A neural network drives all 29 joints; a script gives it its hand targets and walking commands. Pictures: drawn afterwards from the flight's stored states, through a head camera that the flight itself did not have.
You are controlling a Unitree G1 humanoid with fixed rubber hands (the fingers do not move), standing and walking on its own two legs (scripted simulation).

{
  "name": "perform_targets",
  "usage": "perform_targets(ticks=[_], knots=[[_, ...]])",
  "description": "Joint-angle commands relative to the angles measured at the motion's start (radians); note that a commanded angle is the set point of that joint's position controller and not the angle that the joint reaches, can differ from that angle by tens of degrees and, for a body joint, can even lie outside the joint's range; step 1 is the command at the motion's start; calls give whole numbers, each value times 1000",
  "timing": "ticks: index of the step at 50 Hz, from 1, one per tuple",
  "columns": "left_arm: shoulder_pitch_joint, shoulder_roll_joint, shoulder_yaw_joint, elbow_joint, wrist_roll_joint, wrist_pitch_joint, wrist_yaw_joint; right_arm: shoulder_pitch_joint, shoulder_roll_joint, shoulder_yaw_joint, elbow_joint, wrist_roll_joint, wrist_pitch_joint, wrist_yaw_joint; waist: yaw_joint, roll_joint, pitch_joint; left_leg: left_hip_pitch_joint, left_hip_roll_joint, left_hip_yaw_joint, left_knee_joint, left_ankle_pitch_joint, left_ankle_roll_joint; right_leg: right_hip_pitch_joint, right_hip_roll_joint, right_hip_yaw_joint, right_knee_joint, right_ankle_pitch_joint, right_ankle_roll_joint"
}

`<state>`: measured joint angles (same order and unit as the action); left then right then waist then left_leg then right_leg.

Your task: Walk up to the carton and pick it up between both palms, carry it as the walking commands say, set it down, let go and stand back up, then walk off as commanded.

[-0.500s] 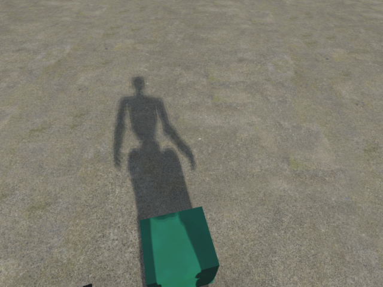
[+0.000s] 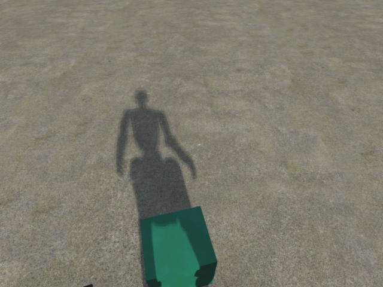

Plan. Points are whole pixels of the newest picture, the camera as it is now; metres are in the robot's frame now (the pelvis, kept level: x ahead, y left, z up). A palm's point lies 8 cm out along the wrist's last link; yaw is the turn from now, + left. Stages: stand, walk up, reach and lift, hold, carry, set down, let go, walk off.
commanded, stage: walk up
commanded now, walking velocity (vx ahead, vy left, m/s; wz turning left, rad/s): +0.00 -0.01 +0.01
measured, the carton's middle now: (177, 252) +0.41 +0.07 -0.61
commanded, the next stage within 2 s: none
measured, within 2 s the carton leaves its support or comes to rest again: neither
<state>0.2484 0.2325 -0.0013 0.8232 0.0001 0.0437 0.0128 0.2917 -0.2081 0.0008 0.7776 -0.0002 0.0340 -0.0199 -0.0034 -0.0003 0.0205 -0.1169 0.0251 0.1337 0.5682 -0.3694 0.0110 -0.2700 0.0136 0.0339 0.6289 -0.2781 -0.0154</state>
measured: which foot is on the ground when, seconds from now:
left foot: down 0.00-1.00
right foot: down 0.00-0.70, up 0.72-1.00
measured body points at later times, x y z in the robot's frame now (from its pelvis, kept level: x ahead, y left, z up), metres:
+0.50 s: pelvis +0.00 +0.00 +0.00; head +0.01 -0.01 +0.45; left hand +0.08 +0.25 -0.13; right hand +0.08 -0.24 -0.14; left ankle -0.03 +0.11 -0.72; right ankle +0.04 -0.10 -0.73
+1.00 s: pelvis -0.02 +0.04 +0.00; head +0.00 +0.09 +0.45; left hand +0.04 +0.28 -0.16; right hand +0.06 -0.21 -0.11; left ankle -0.02 +0.09 -0.73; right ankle -0.02 -0.10 -0.67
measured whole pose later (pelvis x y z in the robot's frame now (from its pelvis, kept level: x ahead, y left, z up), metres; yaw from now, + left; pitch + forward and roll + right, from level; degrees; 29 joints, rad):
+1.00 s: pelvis -0.02 +0.04 +0.00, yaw +5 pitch -4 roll -4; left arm 0.23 0.23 0.00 0.82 0.00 0.12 0.00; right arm 0.33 -0.21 0.00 0.78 0.00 0.01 -0.03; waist 0.00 -0.04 0.12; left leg -0.23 0.01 0.11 0.66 -0.37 0.09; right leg -0.36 0.00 -0.04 0.99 -0.38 0.01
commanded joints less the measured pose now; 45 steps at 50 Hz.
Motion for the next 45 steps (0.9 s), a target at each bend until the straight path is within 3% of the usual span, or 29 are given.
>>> perform_targets(ticks=[1,2,4,6,9,10,12,14,16,17,19,21,22,23,24,25,26,28,30,31,33,35,36,37,38,40,41,43,45], knots=[[-20,107,30,-38,13,-32,3,39,-105,-41,15,-24,-12,-4,-8,-59,101,-90,109,-132,-227,-12,14,-70,-65,91,-190,133,-13],[-8,91,29,-60,28,-32,-2,16,-152,-76,-4,-24,-8,-9,-8,27,87,-97,103,-148,-245,-56,16,-59,-72,80,-183,46,3],[47,140,60,-81,31,-29,8,21,-160,-77,-19,-35,-11,4,30,-36,117,-308,91,-245,-178,-207,35,75,-107,79,-158,-221,8],[31,174,62,-78,21,-24,17,-26,-157,-66,-45,-31,-15,6,28,-51,154,-339,56,-208,-133,13,15,74,-155,125,-177,-45,-12],[35,178,67,-82,29,-28,22,-5,-131,-60,-31,-33,-17,9,18,-121,111,-331,25,-162,-60,-47,11,93,-209,163,-235,-125,-41],[-6,194,65,-87,24,-25,22,4,-133,-58,-34,-33,-19,11,10,-118,122,-325,25,-151,-53,18,9,80,-237,171,-218,-3,-50],[-35,177,70,-100,21,-18,25,41,-140,-62,-30,-26,-21,11,-17,-104,81,-236,46,-158,-74,134,4,43,-197,96,-152,163,-40],[-51,165,66,-116,21,-16,21,43,-170,-67,-28,-30,-23,5,-13,19,47,-217,79,-216,-126,220,23,69,-152,40,-71,158,-14],[-60,149,66,-113,19,-15,22,60,-195,-78,-30,-31,-19,1,-16,30,50,-163,166,-349,-193,352,72,-8,-81,-32,33,85,27],[-59,127,52,-116,13,-6,20,46,-209,-82,-28,-37,-15,3,-6,111,94,-187,197,-384,-215,432,91,-39,-55,-53,54,40,43],[-27,119,59,-122,18,-12,20,8,-217,-84,-44,-36,-18,5,11,71,66,-177,204,-372,-182,503,96,1,-45,-60,37,52,43],[47,150,69,-97,18,-18,17,-18,-182,-81,-48,-28,-17,10,46,47,32,-295,108,-261,-119,329,24,174,-117,4,-58,154,15],[81,184,74,-85,23,-22,16,-30,-147,-72,-57,-22,-15,14,56,-56,48,-357,37,-203,-31,135,-6,201,-213,109,-159,178,-20],[88,200,75,-73,27,-24,20,-7,-116,-63,-47,-19,-6,13,45,-180,57,-384,-20,-112,127,-89,-23,220,-327,227,-233,219,-90],[106,206,74,-63,29,-20,28,-46,-112,-61,-51,-21,1,10,67,-218,64,-410,-32,-86,293,-213,-25,179,-410,290,-281,282,-154],[67,197,71,-71,27,-16,34,-31,-113,-62,-36,-24,7,7,49,-178,75,-391,-19,-104,437,-223,-28,116,-430,282,-301,322,-199],[13,180,64,-81,25,-14,35,-3,-126,-71,-37,-32,12,9,21,-129,47,-360,-7,-118,497,-203,-23,86,-414,243,-298,356,-200],[-55,170,59,-83,28,-8,38,22,-98,-64,-27,-30,14,15,-7,-148,56,-319,6,-124,451,-164,-21,21,-352,165,-319,211,-158],[-125,185,75,-90,13,-3,36,62,-103,-64,-22,-25,14,12,-51,-158,59,-271,55,-150,276,-194,-19,36,-337,99,-245,378,-108],[-91,176,69,-92,23,1,33,66,-97,-57,-22,-29,14,10,-29,-144,51,-235,27,-110,198,-156,-9,9,-308,91,-235,249,-108],[-162,175,78,-94,16,10,24,136,-94,-54,-4,-29,2,14,-83,-155,44,-119,52,-132,-96,17,20,-20,-257,53,-115,129,-41],[-116,71,50,-119,24,19,3,178,-217,-77,0,-53,-24,11,-58,228,56,-7,336,-613,-373,191,114,-324,-10,-75,249,-260,44],[-111,97,50,-81,34,37,8,163,-250,-78,6,-53,-29,10,-61,193,99,-118,385,-671,-426,71,88,-290,-35,2,322,-263,56],[-109,122,64,-66,42,47,-7,186,-235,-74,23,-51,-29,2,-63,84,132,-113,382,-776,-508,-244,70,-310,-36,44,405,-190,57],[-89,127,63,-53,25,52,-10,118,-232,-61,2,-40,-29,-8,-26,66,194,-164,367,-682,-467,-64,10,-306,-47,59,413,-110,58],[-48,111,62,-32,15,51,-11,75,-187,-55,1,-34,-45,-12,-2,89,181,-122,278,-534,-374,325,-16,-242,-54,47,391,-48,64],[-8,72,59,-30,21,44,-14,87,-147,-60,10,-33,-59,-7,1,181,91,-25,237,-474,-330,431,-20,-208,-47,26,362,-19,56],[-31,79,74,-27,29,49,-14,196,-138,-59,40,-34,-67,-11,-32,94,31,69,242,-543,-320,474,-38,-237,-21,17,405,-33,54],[-38,69,66,-26,11,58,-7,202,-150,-68,37,-27,-65,-20,-36,87,26,91,271,-520,-258,756,-20,-260,-34,43,399,-63,67]])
